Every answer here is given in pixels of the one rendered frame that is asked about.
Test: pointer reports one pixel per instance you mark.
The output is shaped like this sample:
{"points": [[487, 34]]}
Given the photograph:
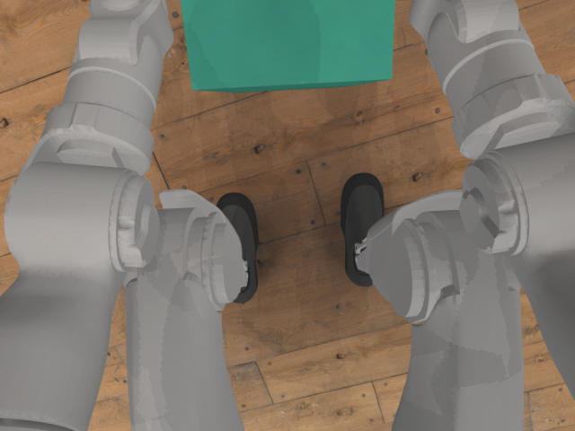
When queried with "right robot upper arm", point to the right robot upper arm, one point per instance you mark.
{"points": [[519, 201]]}

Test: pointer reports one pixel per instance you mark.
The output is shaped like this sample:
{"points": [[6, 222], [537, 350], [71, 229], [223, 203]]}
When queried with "robot right forearm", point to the robot right forearm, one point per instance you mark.
{"points": [[487, 68]]}

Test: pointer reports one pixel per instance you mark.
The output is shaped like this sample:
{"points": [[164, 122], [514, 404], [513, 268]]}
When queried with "carton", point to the carton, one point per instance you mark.
{"points": [[276, 45]]}

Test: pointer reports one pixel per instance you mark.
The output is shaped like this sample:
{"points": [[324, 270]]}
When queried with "robot thigh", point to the robot thigh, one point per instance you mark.
{"points": [[466, 370], [177, 374]]}

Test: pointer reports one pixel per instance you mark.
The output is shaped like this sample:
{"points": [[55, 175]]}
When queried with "left robot upper arm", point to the left robot upper arm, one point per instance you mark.
{"points": [[75, 231]]}

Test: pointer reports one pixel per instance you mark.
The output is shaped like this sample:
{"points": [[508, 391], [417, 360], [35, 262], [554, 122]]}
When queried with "robot left forearm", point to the robot left forearm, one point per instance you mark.
{"points": [[112, 89]]}

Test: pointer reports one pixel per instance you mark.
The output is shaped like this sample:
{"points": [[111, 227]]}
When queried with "left robot thigh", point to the left robot thigh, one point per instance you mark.
{"points": [[177, 374]]}

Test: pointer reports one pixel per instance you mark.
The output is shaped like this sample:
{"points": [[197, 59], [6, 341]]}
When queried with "right robot thigh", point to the right robot thigh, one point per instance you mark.
{"points": [[466, 370]]}

